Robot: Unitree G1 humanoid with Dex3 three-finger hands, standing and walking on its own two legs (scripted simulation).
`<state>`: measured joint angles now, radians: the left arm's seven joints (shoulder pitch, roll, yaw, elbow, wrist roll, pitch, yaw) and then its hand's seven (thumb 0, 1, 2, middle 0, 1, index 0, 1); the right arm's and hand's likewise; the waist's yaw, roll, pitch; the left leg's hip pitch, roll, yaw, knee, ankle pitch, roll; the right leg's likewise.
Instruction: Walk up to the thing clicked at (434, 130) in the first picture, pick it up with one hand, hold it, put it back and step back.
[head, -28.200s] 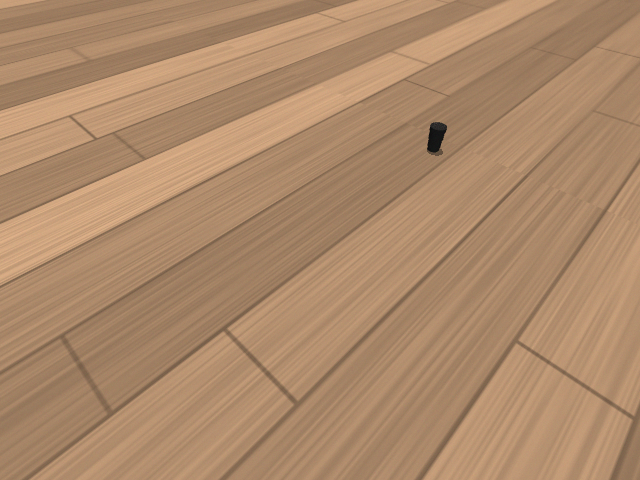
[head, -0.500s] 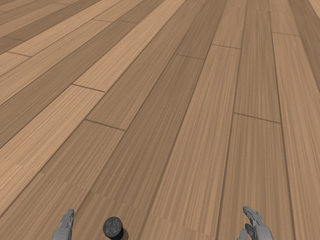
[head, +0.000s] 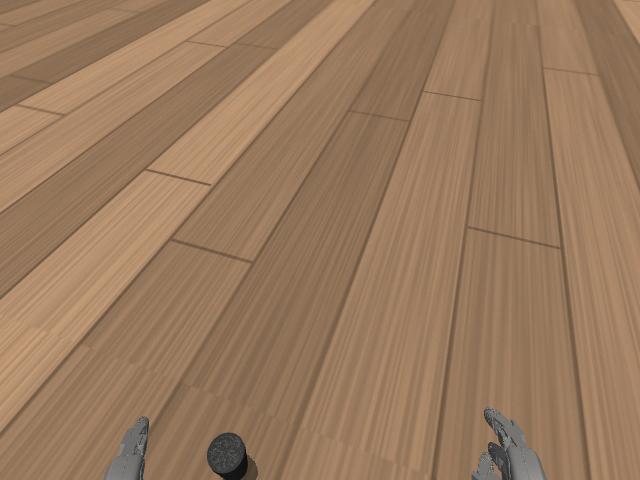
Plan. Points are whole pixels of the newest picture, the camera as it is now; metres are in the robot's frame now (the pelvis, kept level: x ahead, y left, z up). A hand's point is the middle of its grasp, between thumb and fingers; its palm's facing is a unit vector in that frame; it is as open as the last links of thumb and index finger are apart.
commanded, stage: home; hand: left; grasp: from the side
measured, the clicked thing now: (230, 460) +0.35 +0.24 -0.65
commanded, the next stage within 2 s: stand in 0.50 s
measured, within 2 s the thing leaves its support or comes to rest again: neither
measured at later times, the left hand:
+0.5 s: hand out of the picture +0.17 +0.18 -0.06, palm faces +0.11 -0.96 -0.28, open 17.5 cm
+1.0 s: hand out of the picture +0.16 +0.20 -0.09, palm faces -0.02 -0.95 -0.32, open 10.4 cm
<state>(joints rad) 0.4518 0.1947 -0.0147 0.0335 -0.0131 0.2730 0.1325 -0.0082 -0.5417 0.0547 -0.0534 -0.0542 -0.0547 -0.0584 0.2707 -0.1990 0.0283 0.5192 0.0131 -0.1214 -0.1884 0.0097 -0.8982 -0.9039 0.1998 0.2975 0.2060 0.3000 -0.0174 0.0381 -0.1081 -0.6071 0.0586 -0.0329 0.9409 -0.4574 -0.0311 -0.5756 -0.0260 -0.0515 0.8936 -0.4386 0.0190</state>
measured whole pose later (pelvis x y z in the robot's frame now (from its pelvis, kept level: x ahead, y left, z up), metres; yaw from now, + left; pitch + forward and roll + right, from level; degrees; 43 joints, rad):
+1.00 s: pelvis +0.00 +0.00 +0.01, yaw +0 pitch +4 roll -1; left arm 0.29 0.26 -0.02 0.37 0.06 0.09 0.05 0.00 0.38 0.77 -0.20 -0.28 -0.20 -0.29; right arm 0.18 -0.25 0.02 0.70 -0.07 -0.06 -0.08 0.01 -0.90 -0.90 0.20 0.30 0.21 0.30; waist 0.01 0.00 -0.02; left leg -0.51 0.04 -0.01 0.89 -0.44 -0.02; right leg -0.50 -0.05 -0.03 0.87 -0.43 0.02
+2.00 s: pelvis -0.01 +0.01 +0.06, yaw -1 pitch -3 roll +0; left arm 0.13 0.32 0.00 1.17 0.02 -0.01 0.01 0.01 0.91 0.90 -0.20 -0.30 -0.20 -0.30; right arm 0.14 -0.33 -0.02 1.15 -0.02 0.00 -0.01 0.00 -0.90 -0.90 0.20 0.30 0.21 0.30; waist 0.01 0.01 0.05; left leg -0.12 0.02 0.02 0.35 -0.17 -0.01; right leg -0.13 -0.05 -0.02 0.35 -0.17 0.04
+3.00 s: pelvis +0.01 +0.00 +0.06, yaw -2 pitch -2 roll +0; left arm 0.11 0.33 0.00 1.16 0.01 -0.01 0.00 0.01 0.91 0.90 -0.20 -0.30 -0.20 -0.30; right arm 0.12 -0.34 -0.01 1.15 -0.02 -0.01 0.00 0.00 -0.90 -0.90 0.20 0.30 0.21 0.30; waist 0.00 0.01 0.04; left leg -0.09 0.04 0.04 0.31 -0.18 -0.02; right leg -0.10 -0.04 0.00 0.31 -0.17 0.03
